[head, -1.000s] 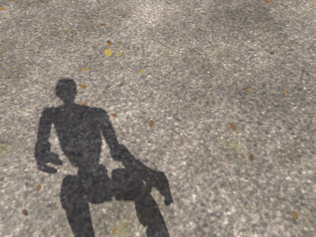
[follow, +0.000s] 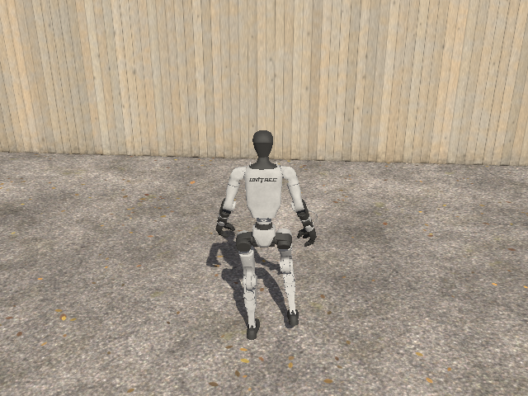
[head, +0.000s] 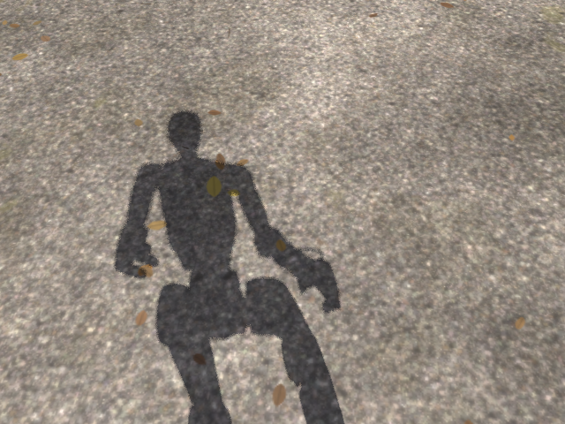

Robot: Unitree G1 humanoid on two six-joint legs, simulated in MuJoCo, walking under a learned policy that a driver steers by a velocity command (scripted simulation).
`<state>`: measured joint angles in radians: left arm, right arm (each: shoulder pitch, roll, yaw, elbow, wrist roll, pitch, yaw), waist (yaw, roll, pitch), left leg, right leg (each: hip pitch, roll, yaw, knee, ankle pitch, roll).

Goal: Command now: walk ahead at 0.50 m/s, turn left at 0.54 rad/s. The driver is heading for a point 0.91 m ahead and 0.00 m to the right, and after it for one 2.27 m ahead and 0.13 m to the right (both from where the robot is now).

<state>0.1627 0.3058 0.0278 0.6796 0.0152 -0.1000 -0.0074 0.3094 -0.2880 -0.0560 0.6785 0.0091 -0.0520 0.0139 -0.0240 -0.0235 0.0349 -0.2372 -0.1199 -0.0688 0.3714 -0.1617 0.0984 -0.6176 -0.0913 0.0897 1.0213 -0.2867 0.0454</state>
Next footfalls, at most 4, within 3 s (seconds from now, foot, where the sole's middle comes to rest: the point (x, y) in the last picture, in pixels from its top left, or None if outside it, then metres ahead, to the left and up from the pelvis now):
0.22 right None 0.32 -0.15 -0.78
0.72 left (222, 396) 0.53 0.15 -0.78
1.26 right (302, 276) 0.85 -0.05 -0.78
1.74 left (248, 190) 1.16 0.10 -0.78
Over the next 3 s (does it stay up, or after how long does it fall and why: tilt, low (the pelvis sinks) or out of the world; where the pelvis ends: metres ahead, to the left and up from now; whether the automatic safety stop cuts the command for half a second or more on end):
stays up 1.61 -0.09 0.00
